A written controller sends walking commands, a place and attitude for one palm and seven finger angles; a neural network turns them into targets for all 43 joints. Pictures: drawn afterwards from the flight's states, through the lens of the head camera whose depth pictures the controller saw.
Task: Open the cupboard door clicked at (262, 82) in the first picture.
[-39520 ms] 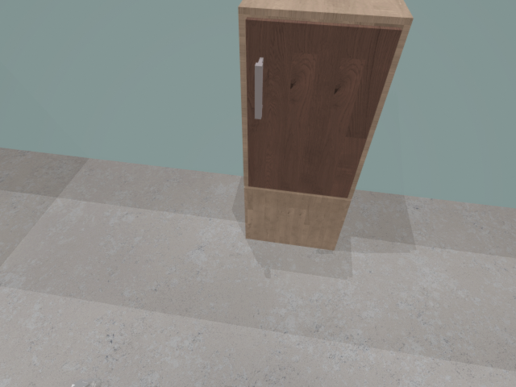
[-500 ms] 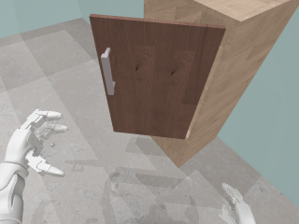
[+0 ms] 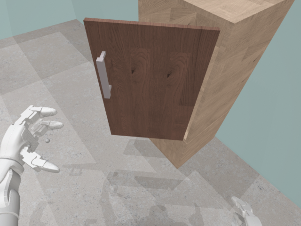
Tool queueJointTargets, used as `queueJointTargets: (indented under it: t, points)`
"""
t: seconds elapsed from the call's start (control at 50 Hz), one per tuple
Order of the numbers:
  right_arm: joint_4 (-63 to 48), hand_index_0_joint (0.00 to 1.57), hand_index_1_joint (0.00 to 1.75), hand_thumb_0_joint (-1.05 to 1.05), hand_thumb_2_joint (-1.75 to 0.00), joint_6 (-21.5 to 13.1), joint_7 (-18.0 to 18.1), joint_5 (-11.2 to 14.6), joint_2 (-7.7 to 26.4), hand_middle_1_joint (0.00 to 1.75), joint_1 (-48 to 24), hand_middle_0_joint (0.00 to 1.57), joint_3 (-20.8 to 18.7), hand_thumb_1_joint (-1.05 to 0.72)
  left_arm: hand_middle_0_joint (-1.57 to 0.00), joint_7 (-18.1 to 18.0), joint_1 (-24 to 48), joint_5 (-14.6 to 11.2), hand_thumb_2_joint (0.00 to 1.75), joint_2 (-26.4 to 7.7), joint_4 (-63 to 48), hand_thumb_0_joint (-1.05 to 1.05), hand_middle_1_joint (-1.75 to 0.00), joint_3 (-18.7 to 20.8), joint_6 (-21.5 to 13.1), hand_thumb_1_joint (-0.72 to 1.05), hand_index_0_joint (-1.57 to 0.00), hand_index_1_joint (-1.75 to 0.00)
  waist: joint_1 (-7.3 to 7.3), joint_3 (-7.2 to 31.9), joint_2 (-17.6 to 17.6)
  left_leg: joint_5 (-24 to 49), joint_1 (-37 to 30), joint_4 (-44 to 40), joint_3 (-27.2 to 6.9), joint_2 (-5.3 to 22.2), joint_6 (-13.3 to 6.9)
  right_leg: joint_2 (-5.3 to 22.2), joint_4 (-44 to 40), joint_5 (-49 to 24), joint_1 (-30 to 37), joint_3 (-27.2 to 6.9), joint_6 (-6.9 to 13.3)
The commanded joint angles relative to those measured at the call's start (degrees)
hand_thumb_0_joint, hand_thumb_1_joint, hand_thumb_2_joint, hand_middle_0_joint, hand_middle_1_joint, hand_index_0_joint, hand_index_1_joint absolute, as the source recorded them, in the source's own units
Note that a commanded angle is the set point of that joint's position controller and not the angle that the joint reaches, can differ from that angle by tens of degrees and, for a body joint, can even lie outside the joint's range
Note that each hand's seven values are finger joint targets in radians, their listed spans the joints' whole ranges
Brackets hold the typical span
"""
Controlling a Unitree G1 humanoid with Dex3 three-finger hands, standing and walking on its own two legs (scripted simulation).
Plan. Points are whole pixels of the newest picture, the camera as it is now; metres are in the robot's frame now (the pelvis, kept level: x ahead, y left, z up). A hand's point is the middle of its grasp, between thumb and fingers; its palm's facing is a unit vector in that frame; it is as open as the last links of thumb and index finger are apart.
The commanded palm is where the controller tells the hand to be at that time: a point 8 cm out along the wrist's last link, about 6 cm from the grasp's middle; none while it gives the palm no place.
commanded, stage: raise the hand with hooked fingers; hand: left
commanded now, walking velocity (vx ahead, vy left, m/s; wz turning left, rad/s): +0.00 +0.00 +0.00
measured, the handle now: (105, 76) +0.55 +0.19 +0.07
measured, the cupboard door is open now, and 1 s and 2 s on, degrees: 46 46 46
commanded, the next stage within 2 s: move the hooked fingers beside the handle in 0.12 s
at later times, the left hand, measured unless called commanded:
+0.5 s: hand (57, 129) +0.32 +0.26 +0.08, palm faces +0.02 -1.00 -0.03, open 14.0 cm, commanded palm +0.30 +0.31 +0.08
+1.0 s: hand (69, 108) +0.39 +0.26 +0.08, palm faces -0.01 -1.00 -0.01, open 14.0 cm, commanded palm +0.37 +0.31 +0.08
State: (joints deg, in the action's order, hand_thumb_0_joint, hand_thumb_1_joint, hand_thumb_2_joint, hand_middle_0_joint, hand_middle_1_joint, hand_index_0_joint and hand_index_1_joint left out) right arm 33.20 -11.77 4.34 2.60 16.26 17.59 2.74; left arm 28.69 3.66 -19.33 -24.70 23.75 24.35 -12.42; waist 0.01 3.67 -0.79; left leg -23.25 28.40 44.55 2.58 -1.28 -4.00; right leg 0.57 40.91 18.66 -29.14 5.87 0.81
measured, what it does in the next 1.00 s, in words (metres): stands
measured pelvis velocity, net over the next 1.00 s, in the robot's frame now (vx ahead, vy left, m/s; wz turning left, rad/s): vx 0.00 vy -0.02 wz -0.03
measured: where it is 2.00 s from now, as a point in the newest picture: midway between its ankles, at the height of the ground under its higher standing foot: outside the picture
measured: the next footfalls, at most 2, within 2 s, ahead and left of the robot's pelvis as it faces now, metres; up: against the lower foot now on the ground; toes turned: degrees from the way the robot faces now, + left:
none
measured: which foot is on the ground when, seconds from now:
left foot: down 0.00-1.00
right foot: down 0.00-1.00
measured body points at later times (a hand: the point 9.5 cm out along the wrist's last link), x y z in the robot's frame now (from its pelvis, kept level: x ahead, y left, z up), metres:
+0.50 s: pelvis -0.01 -0.03 +0.00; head +0.04 -0.02 +0.44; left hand +0.31 +0.31 +0.09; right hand +0.14 -0.28 -0.09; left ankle -0.01 +0.07 -0.71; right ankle +0.02 -0.12 -0.71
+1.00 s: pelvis +0.00 -0.02 -0.01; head +0.07 -0.01 +0.44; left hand +0.39 +0.31 +0.08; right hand +0.07 -0.30 -0.11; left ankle -0.01 +0.07 -0.71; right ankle +0.02 -0.12 -0.71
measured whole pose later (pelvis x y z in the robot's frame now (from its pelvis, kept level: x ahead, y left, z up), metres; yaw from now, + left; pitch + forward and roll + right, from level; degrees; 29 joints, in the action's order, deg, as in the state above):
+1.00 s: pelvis +0.00 -0.02 -0.01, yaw -1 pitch +13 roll -2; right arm 34.9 -4.9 4.6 2.8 17.2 20.7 2.5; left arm 31.8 28.8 -14.8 -33.1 53.4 28.4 -18.1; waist 4.1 4.3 0.0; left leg -23.9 36.2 47.6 2.9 0.7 -2.5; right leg -1.2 44.0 19.1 -37.5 5.5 2.6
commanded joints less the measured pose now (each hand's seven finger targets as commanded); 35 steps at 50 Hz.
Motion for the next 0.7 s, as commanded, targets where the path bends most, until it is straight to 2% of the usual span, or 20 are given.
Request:
queueJointTargets:
  t: [0.0, 0.04, 0.08, 0.14, 0.18, 0.22, 0.26, 0.32, 0.34, 0.38, 0.4, 0.44, 0.5, 0.54, 0.56, 0.58, 0.62, 0.64, 0.66, 0.68]
  points:
    - [-8.2, 0.20, 0.30, 0.00, -0.90, -2.7, 0.9, 0.1, 8.5, 0.30, -3.0, 0.20, -3.4, -0.90, -0.30, 0.4, 13.8, -1.4, 0.30, -15.3, -10.8, 0.00, -1.20, 5.0, -3.7, -0.50, -0.30, -1.20, 0.04, 11.9, -5.1, 17.0, -6.8, -8.6, -7.1, 1.9, 4.4, -1.6, -3.7, -8.4, 4.5, -2.1, 1.6]
    - [-8.3, 0.20, 0.30, 0.00, -0.90, -2.9, 1.1, 0.2, 8.4, 0.30, -3.4, 0.20, -3.5, -0.90, -0.30, 0.5, 13.4, -1.7, 0.30, -14.6, -10.9, 0.00, -1.20, 4.6, -3.8, -0.50, -0.30, -1.20, 0.09, 11.7, -4.6, 16.1, -6.4, -8.5, -6.8, 1.7, 4.2, -1.4, -3.9, -8.1, 4.7, -2.2, 1.5]
    - [-8.2, 0.20, 0.30, 0.00, -0.90, -3.0, 1.1, 0.2, 8.2, 0.30, -3.4, 0.20, -3.3, -0.90, -0.30, 0.6, 14.2, -1.6, 0.30, -15.7, -11.9, 0.00, -1.20, 5.2, -4.2, -0.50, -0.30, -1.20, -0.10, 13.0, -6.4, 16.6, -7.2, -8.4, -6.5, 1.6, 4.1, -1.4, -4.0, -8.8, 5.7, -2.6, 1.7]
    - [-8.2, 0.20, 0.30, 0.00, -0.90, -3.0, 1.3, 0.2, 8.2, 0.30, -3.7, 0.20, -3.2, -0.90, -0.30, 0.7, 13.2, -2.0, 0.30, -14.7, -9.6, 0.00, -1.20, 5.0, -3.9, -0.50, -0.30, -1.20, 0.03, 11.3, -3.1, 15.0, -5.1, -8.2, -6.1, 1.4, 3.5, -1.3, -4.3, -8.8, 5.8, -2.7, 1.4]
    - [-8.1, 0.20, 0.30, 0.00, -0.90, -3.1, 1.3, 0.2, 8.2, 0.30, -3.8, 0.20, -3.1, -0.90, -0.30, 0.8, 13.7, -2.0, 0.30, -15.3, -9.9, 0.00, -1.20, 5.3, -4.1, -0.50, -0.30, -1.20, -0.19, 11.9, -4.2, 15.1, -5.1, -7.9, -5.7, 1.2, 3.4, -1.2, -4.3, -9.2, 6.5, -3.2, 1.5]
    - [-7.9, 0.20, 0.30, 0.00, -0.90, -3.0, 1.6, 0.3, 8.2, 0.30, -4.0, 0.20, -3.0, -0.90, -0.30, 0.6, 15.9, -1.9, 0.30, -15.2, -8.7, 0.00, -1.20, 4.9, -4.1, -0.50, -0.30, -1.20, 0.42, 10.8, -2.8, 13.5, -4.0, -7.7, -5.5, 1.2, 3.0, -1.1, -4.5, -8.4, 6.0, -3.4, 1.2]
    - [-6.7, 0.20, 0.30, 0.00, -0.90, -2.5, 2.0, 0.3, 8.6, 0.30, -3.3, 0.20, -2.9, -0.90, -0.30, 0.6, 21.0, -1.3, 0.30, -17.3, -6.1, 0.00, -1.20, 5.3, -4.2, -0.50, -0.30, -1.20, 1.52, 9.2, -1.9, 11.5, -2.6, -7.1, -5.2, 1.2, 2.8, -1.0, -4.9, -6.8, 5.2, -4.0, 1.2]
    - [-6.4, 0.20, 0.30, 0.00, -0.90, -2.4, 2.3, 0.3, 8.5, 0.30, -3.1, 0.20, -2.8, -0.90, -0.30, 1.3, 24.4, -0.8, 0.30, -17.9, -3.2, 0.00, -1.20, 5.1, -4.9, -0.50, -0.30, -1.20, 1.54, 11.9, -3.8, 11.1, -2.3, -6.7, -4.8, 0.9, 2.6, -0.6, -4.7, -6.6, 6.1, -4.8, 1.0]
    - [-6.1, 0.20, 0.30, 0.00, -0.90, -2.2, 2.4, 0.4, 8.6, 0.30, -2.9, 0.20, -2.8, -0.90, -0.30, 1.4, 25.3, -0.6, 0.30, -19.6, -1.6, 0.00, -1.20, 6.3, -5.1, -0.50, -0.30, -1.20, 1.47, 11.7, -3.5, 11.4, -1.6, -6.4, -4.8, 0.9, 2.5, -0.6, -4.8, -6.9, 6.4, -5.1, 1.1]
    - [-5.5, 0.20, 0.30, 0.00, -0.90, -1.9, 2.4, 0.4, 8.8, 0.30, -2.2, 0.20, -2.7, -0.90, -0.30, 2.3, 29.4, -0.3, 0.30, -19.8, 1.2, 0.00, -1.20, 5.2, -5.5, -0.50, -0.30, -1.20, 2.30, 12.8, -2.6, 11.2, -0.8, -5.6, -4.4, 0.9, 2.3, -0.5, -4.6, -7.2, 6.9, -5.9, 0.9]
    - [-5.3, 0.20, 0.30, 0.00, -0.90, -1.7, 2.4, 0.5, 8.9, 0.30, -2.0, 0.20, -2.9, -0.90, -0.30, 2.6, 29.9, 0.0, 0.30, -20.9, 2.6, 0.00, -1.20, 5.7, -5.7, -0.50, -0.30, -1.20, 2.19, 13.1, -3.6, 11.3, -0.4, -5.2, -4.1, 0.9, 2.3, -0.3, -4.6, -7.4, 6.8, -6.3, 0.9]
    - [-5.4, 0.20, 0.30, 0.00, -0.90, -1.6, 2.3, 0.5, 8.8, 0.30, -1.8, 0.20, -2.9, -0.90, -0.30, 3.1, 31.8, 0.0, 0.30, -19.7, 3.7, 0.00, -1.20, 4.2, -6.1, -0.50, -0.30, -1.20, 2.23, 14.1, -4.7, 11.8, -0.8, -5.2, -4.3, 0.8, 2.3, -0.3, -4.1, -8.0, 6.5, -6.0, 1.0]
    - [-5.7, 0.20, 0.30, 0.00, -0.90, -1.0, 1.8, 0.4, 9.1, 0.30, -0.6, 0.20, -3.2, -0.90, -0.30, 3.4, 29.2, -0.1, 0.30, -21.9, 6.7, 0.00, -1.20, 6.7, -6.0, -0.50, -0.30, -1.20, 0.97, 16.9, -3.5, 14.9, 0.1, -4.5, -3.8, 0.8, 2.2, -0.3, -3.3, -12.3, 9.1, -6.5, 0.9]
    - [-5.5, 0.20, 0.30, 0.00, -0.90, -0.3, 1.6, 0.5, 9.5, 0.30, -0.1, 0.20, -3.1, -0.90, -0.30, 3.2, 31.2, 0.2, 0.30, -23.7, 10.9, 0.00, -1.20, 7.8, -5.5, -0.50, -0.30, -1.20, 1.62, 13.9, -0.6, 12.8, 3.5, -4.3, -3.6, 0.9, 2.2, -0.2, -3.6, -10.4, 8.1, -7.0, 0.6]
    - [-5.3, 0.20, 0.30, 0.00, -0.90, 0.1, 1.5, 0.4, 9.8, 0.30, 0.3, 0.20, -3.1, -0.90, -0.30, 3.3, 32.5, 0.2, 0.30, -24.5, 11.9, 0.00, -1.20, 7.9, -5.8, -0.50, -0.30, -1.20, 1.52, 13.7, -0.5, 13.1, 4.1, -4.1, -3.7, 1.0, 2.2, -0.2, -3.3, -10.8, 8.7, -7.2, 0.8]
    - [-5.8, 0.20, 0.30, 0.00, -0.90, 0.3, 1.3, 0.4, 9.7, 0.30, 0.7, 0.20, -3.2, -0.90, -0.30, 3.6, 32.8, 0.5, 0.30, -24.1, 11.6, 0.00, -1.20, 7.6, -6.0, -0.50, -0.30, -1.20, 1.53, 15.6, -0.8, 13.6, 3.7, -4.0, -3.2, 0.9, 2.1, -0.3, -3.0, -11.8, 9.2, -7.5, 0.6]
    - [-5.8, 0.20, 0.30, 0.00, -0.90, 0.8, 1.1, 0.4, 9.7, 0.30, 1.3, 0.20, -3.4, -0.90, -0.30, 3.5, 33.6, 1.1, 0.30, -26.3, 11.9, 0.00, -1.20, 9.0, -6.8, -0.50, -0.30, -1.20, 1.21, 17.2, -3.7, 14.3, 3.7, -3.8, -2.9, 0.8, 2.1, -0.2, -2.7, -12.7, 9.9, -7.8, 0.6]
    - [-6.0, 0.20, 0.30, 0.00, -0.90, 1.1, 1.0, 0.3, 9.6, 0.30, 1.5, 0.20, -3.5, -0.90, -0.30, 3.6, 34.2, 1.1, 0.30, -25.3, 12.0, 0.00, -1.20, 8.1, -7.1, -0.50, -0.30, -1.20, 1.66, 17.6, -3.5, 14.1, 3.5, -3.6, -2.8, 0.8, 2.0, -0.3, -2.7, -12.6, 9.3, -7.8, 0.5]
    - [-5.8, 0.20, 0.30, 0.00, -0.90, 1.5, 1.0, 0.3, 9.9, 0.30, 2.1, 0.20, -3.7, -0.90, -0.30, 3.7, 35.8, 0.8, 0.30, -26.6, 11.8, 0.00, -1.20, 8.8, -7.7, -0.50, -0.30, -1.20, 1.93, 17.6, -1.5, 15.0, 3.5, -3.3, -3.0, 1.2, 1.9, -0.5, -2.4, -13.8, 9.7, -7.8, 0.6]
    - [-5.8, 0.20, 0.30, 0.00, -0.90, 1.8, 0.9, 0.3, 9.8, 0.30, 2.4, 0.20, -3.7, -0.90, -0.30, 3.9, 36.0, 1.0, 0.30, -26.3, 11.9, 0.00, -1.20, 8.7, -8.1, -0.50, -0.30, -1.20, 1.79, 18.5, -2.9, 15.8, 2.9, -3.5, -2.9, 1.0, 1.9, -0.8, -2.0, -15.0, 9.6, -7.5, 0.6]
